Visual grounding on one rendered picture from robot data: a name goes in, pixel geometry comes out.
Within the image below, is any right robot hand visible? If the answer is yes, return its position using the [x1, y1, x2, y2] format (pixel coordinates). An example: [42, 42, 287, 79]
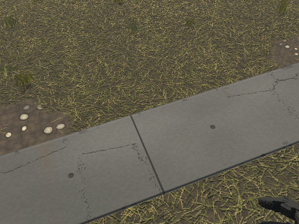
[258, 197, 299, 224]

